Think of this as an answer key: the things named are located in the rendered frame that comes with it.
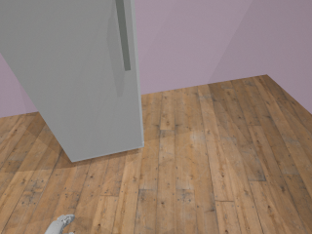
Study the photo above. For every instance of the handle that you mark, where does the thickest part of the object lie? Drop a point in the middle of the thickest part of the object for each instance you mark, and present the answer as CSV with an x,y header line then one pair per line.
x,y
123,33

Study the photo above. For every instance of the robot left hand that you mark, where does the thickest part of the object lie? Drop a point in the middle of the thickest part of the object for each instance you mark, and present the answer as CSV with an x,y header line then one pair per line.
x,y
57,226

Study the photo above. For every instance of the fridge door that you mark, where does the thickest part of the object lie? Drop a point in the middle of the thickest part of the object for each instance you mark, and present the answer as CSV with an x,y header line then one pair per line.
x,y
67,55

